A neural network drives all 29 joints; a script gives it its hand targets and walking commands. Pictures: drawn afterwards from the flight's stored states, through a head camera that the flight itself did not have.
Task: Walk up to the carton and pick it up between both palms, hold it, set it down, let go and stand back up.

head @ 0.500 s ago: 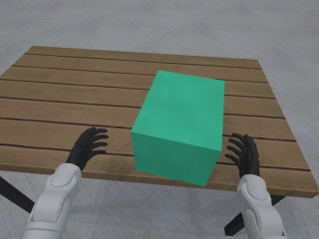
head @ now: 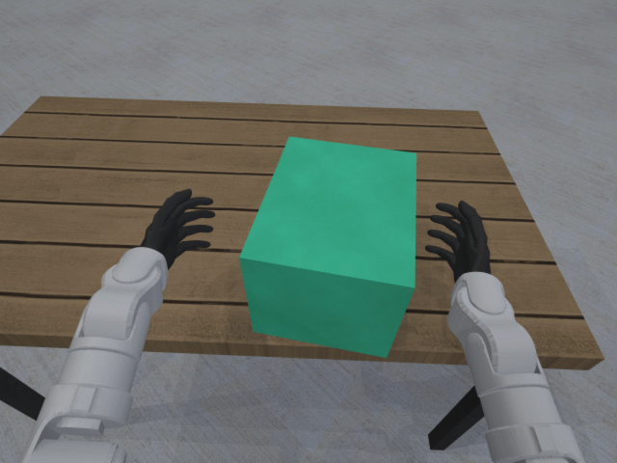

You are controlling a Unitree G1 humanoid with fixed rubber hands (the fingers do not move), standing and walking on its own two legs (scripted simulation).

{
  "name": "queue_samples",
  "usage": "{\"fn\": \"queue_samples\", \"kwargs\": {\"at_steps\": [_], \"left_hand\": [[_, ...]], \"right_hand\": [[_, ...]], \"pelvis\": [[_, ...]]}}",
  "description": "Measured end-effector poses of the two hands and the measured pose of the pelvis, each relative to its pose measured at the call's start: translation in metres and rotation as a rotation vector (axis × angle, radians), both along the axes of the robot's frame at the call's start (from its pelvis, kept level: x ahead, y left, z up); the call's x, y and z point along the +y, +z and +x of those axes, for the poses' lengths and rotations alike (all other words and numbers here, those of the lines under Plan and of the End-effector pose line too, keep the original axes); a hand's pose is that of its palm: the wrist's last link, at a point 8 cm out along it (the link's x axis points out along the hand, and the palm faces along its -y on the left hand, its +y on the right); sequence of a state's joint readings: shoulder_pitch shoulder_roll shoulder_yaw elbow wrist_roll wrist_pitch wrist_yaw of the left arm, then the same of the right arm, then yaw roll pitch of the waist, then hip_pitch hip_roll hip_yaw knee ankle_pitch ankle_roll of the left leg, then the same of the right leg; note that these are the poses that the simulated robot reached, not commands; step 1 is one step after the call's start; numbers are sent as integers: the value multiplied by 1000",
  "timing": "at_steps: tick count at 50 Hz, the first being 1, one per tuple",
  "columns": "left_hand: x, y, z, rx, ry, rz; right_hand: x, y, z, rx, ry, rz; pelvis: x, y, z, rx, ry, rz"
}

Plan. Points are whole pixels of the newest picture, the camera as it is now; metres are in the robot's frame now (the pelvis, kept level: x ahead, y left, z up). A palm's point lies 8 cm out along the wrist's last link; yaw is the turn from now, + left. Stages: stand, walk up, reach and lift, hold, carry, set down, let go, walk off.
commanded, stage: reach and lift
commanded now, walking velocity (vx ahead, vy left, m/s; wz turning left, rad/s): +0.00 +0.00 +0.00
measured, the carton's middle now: (335, 241) +0.43 -0.06 +0.03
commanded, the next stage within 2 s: none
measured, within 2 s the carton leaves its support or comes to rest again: neither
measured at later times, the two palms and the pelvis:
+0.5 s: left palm (183, 186) +0.44 +0.14 +0.15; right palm (471, 216) +0.36 -0.22 +0.14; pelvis +0.00 +0.00 +0.00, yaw +0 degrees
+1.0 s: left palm (203, 187) +0.47 +0.13 +0.12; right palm (460, 225) +0.38 -0.23 +0.10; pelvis +0.01 +0.00 +0.00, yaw +0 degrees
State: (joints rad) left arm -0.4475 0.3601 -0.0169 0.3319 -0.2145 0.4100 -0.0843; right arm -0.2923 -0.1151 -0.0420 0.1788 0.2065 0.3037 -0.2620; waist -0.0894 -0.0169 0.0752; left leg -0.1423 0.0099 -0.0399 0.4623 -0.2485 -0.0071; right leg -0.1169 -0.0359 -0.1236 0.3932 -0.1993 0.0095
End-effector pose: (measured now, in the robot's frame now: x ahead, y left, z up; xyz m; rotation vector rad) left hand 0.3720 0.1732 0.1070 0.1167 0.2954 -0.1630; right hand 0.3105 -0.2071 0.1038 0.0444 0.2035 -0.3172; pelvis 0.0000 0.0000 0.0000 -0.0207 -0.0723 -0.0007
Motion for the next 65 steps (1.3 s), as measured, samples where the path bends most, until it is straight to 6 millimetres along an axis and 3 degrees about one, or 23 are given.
{"fn": "queue_samples", "kwargs": {"at_steps": [21,39,45,56,61,65], "left_hand": [[-26,38,58,-21,-10,-1],[-34,49,94,-38,30,-20],[-38,34,97,-13,29,-29],[-57,-18,93,22,4,-66],[-57,-38,92,29,1,-52],[-53,-43,94,10,13,-56]], "right_hand": [[-12,29,47,-1,-20,-10],[-12,42,82,18,-37,-9],[-15,26,83,32,-56,-8],[-15,-36,64,93,-81,15],[-12,-50,62,86,-72,-10],[-9,-49,67,59,-67,-21]], "pelvis": [[0,0,0,0,0,0],[0,0,5,78,-2,0],[0,0,7,95,-2,0],[0,-1,9,186,-6,-2],[1,-2,7,236,-11,-7],[3,-4,7,280,-14,-11]]}}
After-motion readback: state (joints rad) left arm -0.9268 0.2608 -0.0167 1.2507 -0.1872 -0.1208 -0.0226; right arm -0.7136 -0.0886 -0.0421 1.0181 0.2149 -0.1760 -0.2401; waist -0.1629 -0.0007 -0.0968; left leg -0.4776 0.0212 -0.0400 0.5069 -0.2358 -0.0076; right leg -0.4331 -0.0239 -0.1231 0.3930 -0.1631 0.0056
